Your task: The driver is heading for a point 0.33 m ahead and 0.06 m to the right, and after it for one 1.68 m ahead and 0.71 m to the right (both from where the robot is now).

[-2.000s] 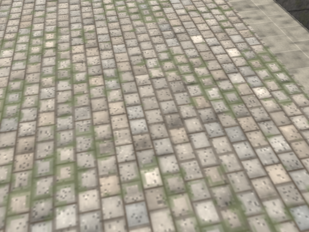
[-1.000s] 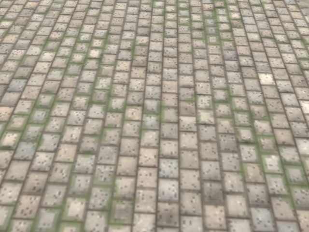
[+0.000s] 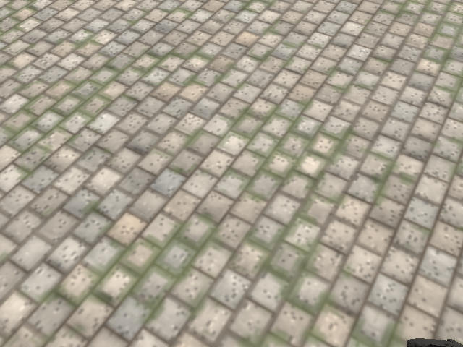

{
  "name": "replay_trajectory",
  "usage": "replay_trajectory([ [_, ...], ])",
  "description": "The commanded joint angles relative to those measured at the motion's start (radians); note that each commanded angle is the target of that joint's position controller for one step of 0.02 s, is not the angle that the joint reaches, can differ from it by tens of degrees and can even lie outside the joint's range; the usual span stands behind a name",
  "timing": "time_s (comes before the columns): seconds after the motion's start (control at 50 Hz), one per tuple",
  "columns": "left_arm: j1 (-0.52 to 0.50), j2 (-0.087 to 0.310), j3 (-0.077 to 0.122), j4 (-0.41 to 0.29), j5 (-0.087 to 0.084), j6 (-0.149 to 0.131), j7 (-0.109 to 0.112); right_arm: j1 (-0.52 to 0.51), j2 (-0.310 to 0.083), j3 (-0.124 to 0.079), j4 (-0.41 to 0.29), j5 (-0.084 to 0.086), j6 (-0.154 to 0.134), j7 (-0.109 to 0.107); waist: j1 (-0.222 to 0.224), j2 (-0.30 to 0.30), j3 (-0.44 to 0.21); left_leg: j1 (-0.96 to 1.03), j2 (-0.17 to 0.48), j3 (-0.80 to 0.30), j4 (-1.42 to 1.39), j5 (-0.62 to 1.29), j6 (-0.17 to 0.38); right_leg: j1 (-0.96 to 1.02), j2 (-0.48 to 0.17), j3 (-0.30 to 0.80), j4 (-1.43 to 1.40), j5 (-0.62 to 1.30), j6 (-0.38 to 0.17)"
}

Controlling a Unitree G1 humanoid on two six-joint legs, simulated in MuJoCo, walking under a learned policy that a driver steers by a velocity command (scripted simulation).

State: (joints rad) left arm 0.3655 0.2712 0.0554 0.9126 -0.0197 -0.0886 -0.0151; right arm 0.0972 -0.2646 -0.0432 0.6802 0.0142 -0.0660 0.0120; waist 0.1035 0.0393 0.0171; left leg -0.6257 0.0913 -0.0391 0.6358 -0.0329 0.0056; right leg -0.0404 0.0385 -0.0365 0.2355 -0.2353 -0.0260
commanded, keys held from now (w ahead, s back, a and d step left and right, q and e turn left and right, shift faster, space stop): w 0.14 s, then w+e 0.86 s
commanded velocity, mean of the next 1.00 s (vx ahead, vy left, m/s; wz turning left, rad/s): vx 0.50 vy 0.00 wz -0.35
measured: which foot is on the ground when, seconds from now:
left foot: up 0.00-0.10, down 0.12-0.68, up 0.70-1.00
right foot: down 0.00-0.14, up 0.16-0.64, down 0.66-1.00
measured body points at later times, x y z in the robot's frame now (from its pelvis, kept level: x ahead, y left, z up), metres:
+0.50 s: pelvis +0.27 +0.04 +0.00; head +0.29 +0.04 +0.45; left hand +0.46 +0.28 -0.11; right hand +0.27 -0.24 -0.12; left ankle +0.19 +0.14 -0.74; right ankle +0.43 -0.14 -0.69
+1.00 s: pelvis +0.54 -0.05 +0.00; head +0.57 -0.08 +0.45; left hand +0.72 +0.18 -0.10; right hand +0.63 -0.37 -0.09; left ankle +0.77 +0.05 -0.69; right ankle +0.47 -0.12 -0.74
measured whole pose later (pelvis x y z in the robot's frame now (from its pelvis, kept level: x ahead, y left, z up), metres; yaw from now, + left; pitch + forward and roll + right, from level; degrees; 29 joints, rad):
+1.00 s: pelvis +0.54 -0.05 +0.00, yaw -26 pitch +3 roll +0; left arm 0.32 0.28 0.07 0.73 -0.02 -0.04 0.00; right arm 0.06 -0.29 -0.05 0.70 0.00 -0.10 0.00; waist 0.07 0.03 0.03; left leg -0.65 0.08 -0.10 0.65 -0.01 -0.07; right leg -0.16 0.11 0.13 0.37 -0.24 -0.08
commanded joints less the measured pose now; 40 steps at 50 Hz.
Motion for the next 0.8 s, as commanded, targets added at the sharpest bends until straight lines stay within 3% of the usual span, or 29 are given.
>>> replay_trajectory([
  [0.02,0.007,0.18,0.035,-0.037,-0.009,0.001,0.004,-0.113,-0.058,-0.01,-0.101,0.008,-0.02,0.012,-0.014,-0.121,0.028,0.047,-0.034,0.034,-0.078,0.014,0.013,-0.006,-0.271,0.145,-0.055,0.28,-0.156],
  [0.06,0.007,0.196,0.039,-0.028,-0.011,0.013,0.008,-0.107,-0.079,-0.017,-0.108,0.008,-0.023,0.019,-0.04,-0.135,0.023,0.09,-0.047,0.04,-0.12,-0.046,0.04,0.041,-0.296,0.15,-0.008,0.35,-0.138],
  [0.08,-0.009,0.206,0.04,-0.028,-0.012,0.018,0.01,-0.054,-0.098,-0.027,-0.096,0.005,-0.025,0.019,-0.081,-0.137,-0.006,0.18,-0.068,0.059,-0.153,-0.053,0.059,0.044,-0.288,0.131,0.057,0.469,-0.123],
  [0.1,-0.015,0.197,0.036,-0.029,-0.013,0.022,0.012,0.059,-0.132,-0.048,-0.06,-0.001,-0.024,0.014,-0.141,-0.12,-0.075,0.352,-0.093,0.081,-0.184,-0.041,0.085,0.02,-0.249,0.09,0.192,0.604,-0.1],
  [0.12,-0.023,0.164,0.021,-0.044,0.001,0.02,0.015,0.221,-0.186,-0.071,-0.021,-0.009,-0.021,0.005,-0.212,-0.089,-0.189,0.609,-0.026,0.014,-0.151,-0.018,0.128,-0.107,-0.202,0.049,0.406,0.547,-0.065],
  [0.14,0.036,0.071,-0.01,-0.082,0.02,0.002,0.012,0.344,-0.287,-0.093,-0.007,-0.03,-0.011,-0.005,-0.216,0.121,-0.333,0.977,0.231,-0.378,-0.163,-0.086,0.258,-0.481,-0.071,-0.019,0.791,0.17,0.006],
  [0.16,0.054,0.073,-0.015,-0.07,0.008,-0.017,0.008,0.37,-0.247,-0.082,0.004,-0.016,-0.006,-0.002,-0.216,0.225,-0.404,1.025,0.327,-0.666,-0.297,-0.191,0.329,-0.654,-0.013,0.1,0.98,-0.345,0.011],
  [0.18,-0.006,0.157,0.01,-0.082,-0.021,-0.024,0.001,0.315,-0.186,-0.06,0.002,-0.012,-0.007,0.0,-0.215,0.135,-0.258,0.912,0.297,-0.548,-0.315,-0.252,0.287,-0.743,-0.072,0.144,1.058,-0.308,-0.001],
  [0.2,-0.066,0.158,0.011,-0.096,-0.029,-0.024,-0.001,0.252,-0.152,-0.049,-0.006,-0.012,-0.009,0.0,-0.192,0.09,-0.16,0.777,0.251,-0.4,-0.338,-0.228,0.25,-0.742,-0.117,0.122,1.034,-0.22,-0.009],
  [0.22,-0.093,0.145,0.012,-0.098,-0.018,-0.017,0.002,0.19,-0.124,-0.04,-0.005,-0.016,-0.014,0.004,-0.161,0.046,-0.089,0.651,0.208,-0.307,-0.383,-0.196,0.228,-0.712,-0.148,0.111,0.975,-0.148,-0.004],
  [0.26,-0.06,0.118,0.017,-0.083,-0.009,0.013,0.007,0.121,-0.093,-0.034,0.0,-0.024,-0.032,0.009,-0.103,0.074,-0.038,0.497,0.163,-0.186,-0.461,-0.116,0.205,-0.607,-0.181,0.126,0.914,-0.055,0.01],
  [0.32,-0.07,0.083,0.016,-0.092,-0.008,0.04,0.013,0.12,-0.108,-0.044,0.03,-0.033,-0.055,0.005,-0.083,0.041,-0.009,0.449,0.159,-0.065,-0.513,0.008,0.213,-0.623,-0.174,0.15,0.868,0.048,0.034],
  [0.38,-0.134,0.073,0.017,-0.117,-0.001,0.037,0.007,0.142,-0.121,-0.049,0.059,-0.035,-0.057,-0.008,-0.095,0.017,0.009,0.489,0.145,0.039,-0.521,0.083,0.194,-0.669,-0.16,0.163,0.719,0.209,0.042],
  [0.46,-0.268,0.042,0.001,-0.165,0.004,0.03,-0.018,0.179,-0.15,-0.056,0.087,-0.025,-0.048,-0.022,-0.147,-0.003,0.049,0.524,0.14,0.143,-0.535,0.094,0.164,-0.633,-0.143,0.081,0.502,0.351,0.027],
  [0.54,-0.371,0.042,-0.004,-0.233,0.002,0.031,-0.042,0.243,-0.172,-0.067,0.126,-0.007,-0.018,-0.028,-0.182,-0.009,0.08,0.691,0.189,0.18,-0.471,0.178,0.15,-0.697,-0.13,0.035,0.405,0.255,-0.01],
  [0.56,-0.381,0.047,-0.003,-0.249,0.001,0.031,-0.049,0.246,-0.178,-0.069,0.131,-0.003,-0.009,-0.03,-0.178,-0.002,0.077,0.725,0.199,0.189,-0.439,0.242,0.142,-0.697,-0.121,0.018,0.393,0.206,-0.023],
  [0.6,-0.351,0.072,0.01,-0.266,-0.001,0.034,-0.057,0.227,-0.204,-0.076,0.126,-0.001,0.009,-0.038,-0.142,0.034,0.031,0.758,0.201,0.22,-0.323,0.555,0.118,-0.601,-0.067,-0.043,0.386,0.101,-0.058],
  [0.62,-0.288,0.097,0.025,-0.26,-0.002,0.037,-0.057,0.219,-0.217,-0.079,0.121,0.0,0.018,-0.044,-0.102,0.056,-0.019,0.759,0.195,0.233,-0.215,0.724,0.104,-0.504,-0.026,-0.073,0.393,0.051,-0.08],
  [0.64,-0.16,0.139,0.05,-0.233,-0.005,0.038,-0.052,0.205,-0.222,-0.078,0.116,0.001,0.027,-0.049,-0.028,0.051,-0.089,0.713,0.168,0.257,-0.036,0.787,0.08,-0.325,0.018,-0.087,0.352,0.067,-0.111],
  [0.66,0.006,0.209,0.086,-0.195,-0.006,0.044,-0.035,0.204,-0.213,-0.071,0.104,-0.002,0.024,-0.055,0.052,0.006,-0.179,0.532,0.128,0.266,0.217,0.622,0.039,-0.032,0.001,0.0,0.304,0.12,-0.158],
  [0.68,0.057,0.326,0.111,-0.187,-0.009,0.05,-0.015,0.281,-0.083,-0.031,0.054,-0.038,0.0,-0.042,-0.016,-0.244,-0.266,0.087,-0.028,0.242,0.59,-0.177,-0.03,0.337,-0.262,0.485,0.283,0.076,-0.314],
  [0.7,0.069,0.303,0.096,-0.218,-0.002,0.037,-0.018,0.251,-0.088,-0.017,0.037,-0.019,-0.046,-0.025,-0.004,-0.218,-0.423,-0.101,-0.149,-0.001,0.771,-0.582,-0.034,0.479,-0.39,0.899,0.114,-0.004,-0.429],
  [0.72,0.053,0.232,0.076,-0.212,0.006,0.029,-0.02,0.136,-0.152,-0.036,0.009,0.022,-0.071,-0.011,0.031,-0.139,-0.32,-0.204,-0.084,-0.068,0.782,-0.505,-0.012,0.43,-0.354,0.753,0.083,0.022,-0.364],
  [0.74,0.001,0.197,0.067,-0.214,0.001,0.024,-0.018,0.102,-0.146,-0.03,-0.003,0.024,-0.085,-0.009,0.0,-0.099,-0.204,-0.205,-0.041,-0.054,0.702,-0.417,0.006,0.285,-0.309,0.604,0.083,0.083,-0.323],
  [0.76,-0.072,0.167,0.058,-0.228,-0.002,0.024,-0.016,0.098,-0.143,-0.034,0.008,0.0,-0.086,-0.017,-0.049,-0.041,-0.129,-0.148,-0.003,-0.046,0.608,-0.359,0.003,0.128,-0.265,0.501,0.074,0.163,-0.288],
  [0.78,-0.124,0.134,0.046,-0.248,0.006,0.024,-0.013,0.107,-0.158,-0.044,0.013,-0.017,-0.076,-0.022,-0.086,-0.052,-0.09,-0.07,0.021,-0.044,0.545,-0.322,-0.005,0.007,-0.233,0.433,0.051,0.253,-0.274],
  [0.8,-0.147,0.128,0.043,-0.263,0.014,0.025,-0.009,0.124,-0.155,-0.047,0.012,-0.021,-0.062,-0.021,-0.112,-0.073,-0.08,-0.015,0.027,-0.045,0.516,-0.3,-0.016,-0.067,-0.216,0.412,0.026,0.29,-0.275],
])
